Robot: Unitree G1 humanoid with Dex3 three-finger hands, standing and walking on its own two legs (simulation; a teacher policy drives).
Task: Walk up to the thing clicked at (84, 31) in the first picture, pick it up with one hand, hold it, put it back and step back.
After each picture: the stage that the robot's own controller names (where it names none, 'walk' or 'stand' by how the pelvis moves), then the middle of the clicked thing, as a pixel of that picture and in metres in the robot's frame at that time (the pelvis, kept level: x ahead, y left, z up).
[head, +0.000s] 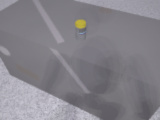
stand; (80, 30) +0.83 +0.02 -0.08
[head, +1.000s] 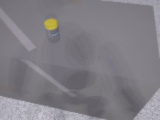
walk; (52, 31) +0.72 +0.13 -0.07
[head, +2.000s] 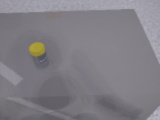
stand; (39, 56) +0.53 +0.21 -0.04
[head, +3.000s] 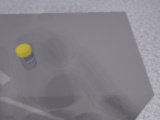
stand; (26, 57) +0.54 +0.28 -0.06
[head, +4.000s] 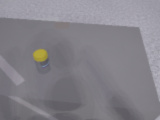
stand; (42, 62) +0.56 +0.22 -0.09
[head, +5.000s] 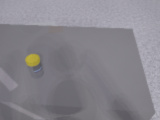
stand; (35, 66) +0.55 +0.25 -0.09
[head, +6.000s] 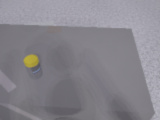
stand; (33, 67) +0.54 +0.26 -0.09
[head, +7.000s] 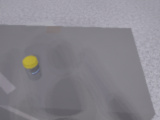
rise first; (32, 68) +0.53 +0.26 -0.09
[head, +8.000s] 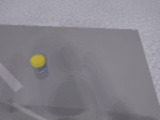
rise first; (39, 67) +0.54 +0.25 -0.08
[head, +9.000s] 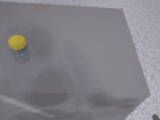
go down; (19, 49) +0.56 +0.23 -0.05
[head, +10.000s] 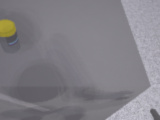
go down; (8, 37) +0.55 +0.23 -0.01
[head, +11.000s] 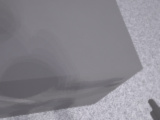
close in; out of the picture +0.55 +0.26 +0.02
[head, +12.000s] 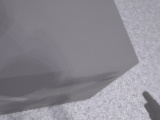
close; out of the picture +0.56 +0.26 +0.04
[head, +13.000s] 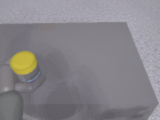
lift; (28, 72) +0.35 +0.17 +0.13
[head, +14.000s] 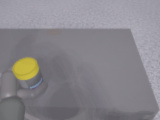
hold; (31, 78) +0.32 +0.17 +0.13
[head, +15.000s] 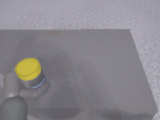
hold; (33, 78) +0.33 +0.16 +0.12
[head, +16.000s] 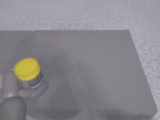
hold; (32, 78) +0.33 +0.17 +0.12
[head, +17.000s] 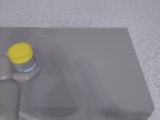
crouch; (25, 63) +0.38 +0.19 +0.14
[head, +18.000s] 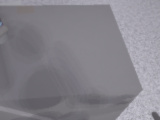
lower; out of the picture +0.51 +0.24 +0.15
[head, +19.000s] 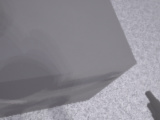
lower; out of the picture +0.55 +0.25 +0.05
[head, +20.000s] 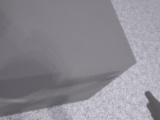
lower; out of the picture +0.54 +0.25 +0.04
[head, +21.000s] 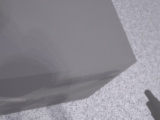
lower; out of the picture +0.54 +0.26 +0.04
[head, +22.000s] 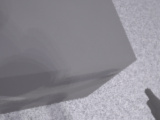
lower; out of the picture +0.55 +0.26 +0.04
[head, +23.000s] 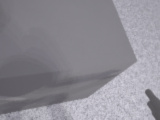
open; out of the picture +0.55 +0.26 +0.04
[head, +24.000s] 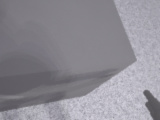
sink last; out of the picture +0.54 +0.26 +0.04
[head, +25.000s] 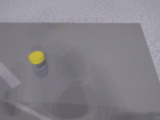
sink last; (39, 64) +0.53 +0.24 -0.03
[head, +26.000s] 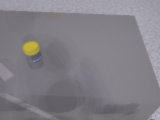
stand; (33, 56) +0.54 +0.23 -0.02
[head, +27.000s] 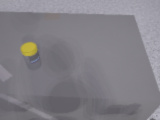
stand; (31, 56) +0.54 +0.24 -0.02
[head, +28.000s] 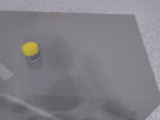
stand; (33, 56) +0.54 +0.23 -0.03
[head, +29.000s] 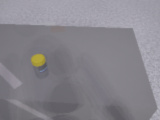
stand; (40, 66) +0.55 +0.23 -0.09
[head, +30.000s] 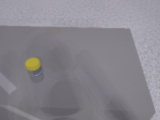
stand; (35, 70) +0.53 +0.24 -0.09
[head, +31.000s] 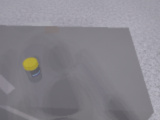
stand; (33, 70) +0.52 +0.25 -0.09
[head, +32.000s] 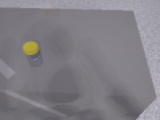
walk; (33, 54) +0.55 +0.24 -0.08
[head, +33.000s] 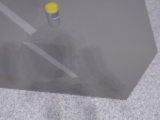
walk; (52, 15) +0.79 +0.17 -0.06
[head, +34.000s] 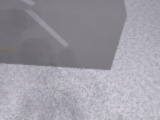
walk; out of the picture +1.13 +0.25 -0.06
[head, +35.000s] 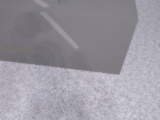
stand; out of the picture +1.16 +0.18 -0.06
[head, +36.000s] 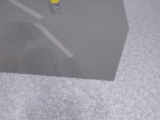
stand; (55, 5) +1.15 +0.20 -0.09
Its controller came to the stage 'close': yes
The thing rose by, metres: 0.22
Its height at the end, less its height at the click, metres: +0.00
